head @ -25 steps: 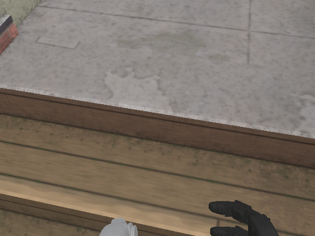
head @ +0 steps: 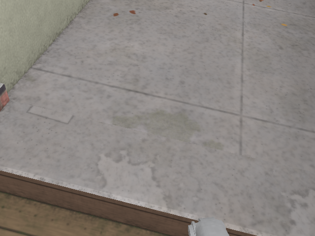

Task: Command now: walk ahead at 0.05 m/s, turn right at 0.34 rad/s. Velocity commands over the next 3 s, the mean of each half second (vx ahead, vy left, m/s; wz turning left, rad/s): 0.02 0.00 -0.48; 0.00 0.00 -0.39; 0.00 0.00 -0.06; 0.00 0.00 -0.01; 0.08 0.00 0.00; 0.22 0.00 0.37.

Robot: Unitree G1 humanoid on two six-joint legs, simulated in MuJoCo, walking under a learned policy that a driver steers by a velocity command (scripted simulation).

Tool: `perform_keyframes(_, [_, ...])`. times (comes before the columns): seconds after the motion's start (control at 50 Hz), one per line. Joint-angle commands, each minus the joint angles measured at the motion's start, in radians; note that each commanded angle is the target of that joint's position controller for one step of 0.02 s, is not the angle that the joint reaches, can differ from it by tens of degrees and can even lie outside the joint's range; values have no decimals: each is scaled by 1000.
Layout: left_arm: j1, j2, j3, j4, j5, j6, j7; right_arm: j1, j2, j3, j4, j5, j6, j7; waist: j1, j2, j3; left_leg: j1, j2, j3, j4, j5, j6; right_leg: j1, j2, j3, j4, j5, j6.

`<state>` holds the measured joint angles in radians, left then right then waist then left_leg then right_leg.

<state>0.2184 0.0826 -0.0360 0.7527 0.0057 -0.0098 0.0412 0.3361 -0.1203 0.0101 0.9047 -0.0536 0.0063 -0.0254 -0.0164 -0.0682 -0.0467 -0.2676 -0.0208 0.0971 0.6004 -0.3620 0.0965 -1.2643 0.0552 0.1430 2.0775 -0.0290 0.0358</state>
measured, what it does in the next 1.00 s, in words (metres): climbs, turning right: right foot 0.16 m higher, then left foot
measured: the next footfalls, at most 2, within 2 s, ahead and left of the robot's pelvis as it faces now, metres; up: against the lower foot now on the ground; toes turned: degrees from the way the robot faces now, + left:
right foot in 0.26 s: +0.25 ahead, -0.18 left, +0.16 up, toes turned -21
left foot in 0.92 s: +0.39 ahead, +0.03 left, +0.16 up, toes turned -25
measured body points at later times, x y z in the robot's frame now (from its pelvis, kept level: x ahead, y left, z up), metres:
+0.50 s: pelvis +0.15 -0.08 +0.12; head +0.16 -0.10 +0.57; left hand +0.35 +0.11 +0.03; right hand +0.28 -0.35 +0.04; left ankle +0.17 +0.11 -0.38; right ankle +0.20 -0.15 -0.57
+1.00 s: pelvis +0.29 -0.05 +0.16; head +0.29 -0.03 +0.61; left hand +0.55 +0.04 +0.07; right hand +0.31 -0.33 +0.08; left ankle +0.35 +0.04 -0.57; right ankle +0.20 -0.15 -0.56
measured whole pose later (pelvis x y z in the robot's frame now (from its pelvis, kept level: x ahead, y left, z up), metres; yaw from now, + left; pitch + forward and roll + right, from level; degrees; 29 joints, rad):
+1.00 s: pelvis +0.29 -0.05 +0.16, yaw -27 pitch +1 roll +1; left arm 0.15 0.16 0.00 0.60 0.00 0.01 0.01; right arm 0.21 -0.16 -0.01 0.66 -0.03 -0.01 -0.02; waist -0.01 -0.07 -0.06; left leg -0.32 -0.01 0.05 0.56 -0.27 0.02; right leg -0.28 0.07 0.19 0.66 -0.41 0.02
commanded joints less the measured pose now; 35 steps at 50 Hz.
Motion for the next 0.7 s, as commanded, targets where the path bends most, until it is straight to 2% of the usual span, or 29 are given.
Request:
perform_keyframes(0.02, [-192,-9,-21,-164,-5,-15,6,29,-102,-10,-48,-5,6,-43,-29,222,28,149,244,-186,-214,609,-43,-176,-32,-41,-51,-46,45])
perform_keyframes(0.08, [-183,19,-23,-214,-12,0,0,46,-174,-23,-57,21,4,-80,-14,163,19,342,317,-224,-239,736,26,-257,-80,-28,-92,-228,82])
perform_keyframes(0.1, [-208,-5,-32,-238,-17,3,-5,36,-189,-28,-64,23,12,-91,0,147,7,416,389,-253,-257,805,41,-298,-127,20,-48,-352,75])
perform_keyframes(0.12, [-234,-16,-52,-260,-16,9,-20,-8,-226,-42,-84,51,37,-99,7,95,22,451,357,-185,-312,746,34,-264,-149,-98,-263,-439,67])
perform_keyframes(0.14, [-330,-12,-58,-293,-14,7,-35,30,-241,-53,-97,66,59,-106,-38,61,38,407,357,-164,-343,758,40,-165,-169,-198,-419,-445,56])
perform_keyframes(0.18, [-406,-34,-64,-334,-18,6,-56,75,-254,-62,-90,70,90,-107,-47,86,24,348,350,-90,-365,972,42,52,-157,-282,-595,-480,8])
perform_keyframes(0.2, [-337,-11,-52,-323,-16,-1,-63,4,-294,-74,-117,78,83,-92,6,148,-15,348,356,-34,-311,1245,46,190,-145,-261,-676,-512,-38])
perform_keyframes(0.22, [-256,33,-33,-288,-10,-3,-71,-3,-313,-74,-113,73,76,-74,18,204,-77,363,316,39,-255,1630,64,336,-34,-381,-714,-559,-86])
perform_keyframes(0.24, [-206,69,-17,-272,-7,-4,-75,4,-349,-81,-114,77,63,-60,34,244,-110,371,333,29,-203,1821,76,449,-12,-375,-822,-505,-122])
perform_keyframes(0.26, [-131,132,11,-248,-11,-8,-74,-4,-352,-78,-122,73,46,-46,80,255,-151,379,303,46,-108,1897,65,586,26,-328,-1002,-410,-162])
perform_keyframes(0.28, [-4,193,48,-209,-10,-2,-64,-41,-320,-71,-158,53,23,-40,138,230,-255,176,227,28,99,1819,29,883,28,-116,-1072,-366,-229])
perform_keyframes(0.3, [117,320,92,-178,11,6,-47,-138,-276,-54,-227,40,-3,-20,193,-89,-320,-146,41,-2,487,1023,-44,1126,-161,330,-1355,-274,-368])
perform_keyframes(0.32, [70,379,104,-206,78,9,-10,-178,-224,-46,-235,33,-33,21,142,-244,-415,-296,-122,-207,933,98,-86,1186,-310,732,-1633,-176,-433])
perform_keyframes(0.34, [11,307,80,-214,82,4,-1,-156,-178,-39,-238,56,-45,57,95,-109,-352,-375,-67,-326,1125,59,-79,1074,-307,640,-1610,-257,-352])
perform_keyframes(0.36, [-48,227,64,-212,37,5,-4,-198,-139,-28,-271,59,-39,63,57,4,-181,-449,-42,-289,1142,73,-72,924,-238,485,-1542,-341,-287])
perform_keyframes(0.38, [-90,174,55,-197,-4,4,-14,-196,-112,-20,-281,40,-35,56,5,98,-21,-512,-13,-239,1147,92,-69,793,-186,337,-1492,-363,-247])
perform_keyframes(0.4, [-112,143,49,-183,-13,-1,-20,-155,-102,-16,-279,36,-29,43,-36,110,19,-517,15,-221,1161,106,-64,719,-148,246,-1473,-388,-226])
perform_keyframes(0.42, [-116,143,48,-180,-10,-8,-28,-115,-96,-9,-290,38,-27,37,-54,71,33,-513,11,-213,1251,108,-61,686,-128,244,-1505,-428,-221])
perform_keyframes(0.46, [-90,157,49,-175,-9,-16,-33,-74,-97,-6,-298,47,-24,25,-66,62,38,-559,15,-197,1295,185,-64,692,-118,206,-1519,-353,-222])
perform_keyframes(0.48, [-74,167,49,-171,-13,-6,-36,-77,-75,6,-319,38,-22,11,-71,43,28,-576,37,-212,1191,215,-77,717,-89,145,-1511,-282,-199])
perform_keyframes(0.52, [-50,192,52,-184,-2,17,-21,-119,-97,1,-344,27,-11,-22,-50,15,21,-598,38,-184,1152,259,-114,734,-79,153,-1516,-182,-207])
perform_keyframes(0.54, [-73,221,63,-201,-12,38,-4,-161,-97,2,-378,21,-2,-41,-48,-48,13,-607,38,-158,1066,217,-149,781,-76,160,-1543,-83,-206])
perform_keyframes(0.56, [-57,226,62,-215,-8,53,11,-185,-105,1,-393,23,2,-52,-29,-74,-14,-619,29,-158,1042,199,-179,833,-86,195,-1552,-25,-216])
perform_keyframes(0.58, [-41,233,65,-223,1,56,21,-196,-114,-1,-402,20,-1,-58,-14,-95,-51,-647,24,-160,1030,176,-202,899,-103,250,-1567,11,-225])
perform_keyframes(0.6, [-69,236,71,-263,9,46,21,-184,-146,-20,-383,28,-2,-62,0,-73,-94,-642,38,-174,1013,193,-212,961,-133,293,-1582,16,-208])
perform_keyframes(0.62, [-68,231,69,-276,1,43,24,-189,-137,-19,-385,39,2,-63,12,-77,-115,-669,37,-182,1006,186,-225,1020,-150,334,-1581,-29,-212])
perform_keyframes(0.64, [-74,222,65,-289,3,46,30,-187,-128,-19,-382,42,5,-58,25,-72,-115,-666,20,-185,1028,173,-234,1030,-157,360,-1590,-63,-226])
perform_keyframes(0.66, [-79,206,57,-302,17,44,30,-173,-132,-28,-370,52,8,-58,38,-91,-106,-661,8,-187,1124,169,-242,1014,-168,372,-1594,-102,-261])
perform_keyframes(0.7, [-87,181,45,-315,8,44,28,-178,-130,-29,-374,61,8,-56,44,-65,-62,-680,4,-191,1164,153,-247,1025,-182,372,-1584,-61,-297])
